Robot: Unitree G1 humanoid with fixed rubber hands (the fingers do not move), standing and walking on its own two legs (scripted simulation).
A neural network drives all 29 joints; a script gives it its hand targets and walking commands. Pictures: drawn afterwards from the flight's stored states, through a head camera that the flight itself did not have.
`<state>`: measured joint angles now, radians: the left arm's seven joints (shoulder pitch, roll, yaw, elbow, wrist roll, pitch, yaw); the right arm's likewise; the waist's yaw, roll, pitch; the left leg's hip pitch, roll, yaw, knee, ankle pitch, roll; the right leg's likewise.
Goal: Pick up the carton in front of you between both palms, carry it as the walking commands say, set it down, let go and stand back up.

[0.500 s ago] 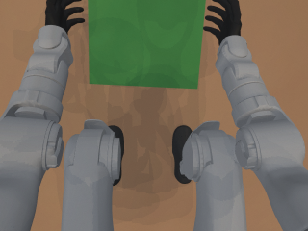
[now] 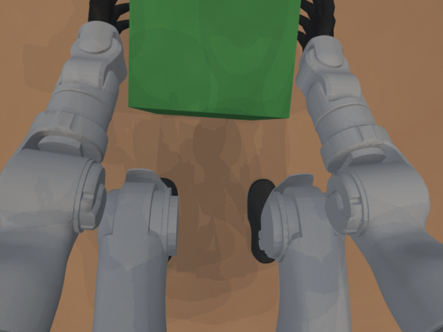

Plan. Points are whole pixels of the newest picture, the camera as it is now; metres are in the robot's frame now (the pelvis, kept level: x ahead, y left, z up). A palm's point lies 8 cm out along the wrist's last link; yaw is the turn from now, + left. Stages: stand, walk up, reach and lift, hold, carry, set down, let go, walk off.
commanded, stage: reach and lift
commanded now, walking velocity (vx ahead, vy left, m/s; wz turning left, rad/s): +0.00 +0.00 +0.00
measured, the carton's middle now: (210, 55) +0.50 +0.03 -0.23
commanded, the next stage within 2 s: none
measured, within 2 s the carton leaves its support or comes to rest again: neither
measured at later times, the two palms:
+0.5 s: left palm out of the picture +0.48 +0.18 +0.03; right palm (413, 15) +0.49 -0.12 +0.04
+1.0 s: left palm out of the picture +0.44 +0.17 +0.18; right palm out of the picture +0.46 -0.13 +0.19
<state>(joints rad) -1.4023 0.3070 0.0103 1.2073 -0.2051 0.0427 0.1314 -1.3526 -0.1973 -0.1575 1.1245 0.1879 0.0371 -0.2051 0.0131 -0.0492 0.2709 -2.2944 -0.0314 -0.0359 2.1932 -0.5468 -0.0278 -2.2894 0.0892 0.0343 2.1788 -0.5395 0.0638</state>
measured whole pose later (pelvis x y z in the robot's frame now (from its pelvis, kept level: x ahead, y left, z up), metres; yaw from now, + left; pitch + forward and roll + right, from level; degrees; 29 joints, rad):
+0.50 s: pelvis +0.00 +0.00 +0.10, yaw +2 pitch +40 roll -1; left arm -1.04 0.08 0.38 0.85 0.16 0.28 0.05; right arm -1.01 0.03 -0.48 0.76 -0.15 0.27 -0.11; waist 0.00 -0.03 -0.14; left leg -2.06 -0.11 -0.07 1.87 -0.50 -0.06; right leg -2.05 0.13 0.08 1.87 -0.52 0.07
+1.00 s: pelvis +0.05 +0.00 +0.23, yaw +2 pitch +33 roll +0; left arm -0.67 -0.02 0.32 0.68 0.13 0.29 0.06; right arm -0.65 0.09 -0.37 0.64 -0.11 0.27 -0.10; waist 0.00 -0.02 -0.23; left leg -1.51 -0.10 -0.11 1.45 -0.51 -0.04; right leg -1.50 0.12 0.11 1.45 -0.52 0.04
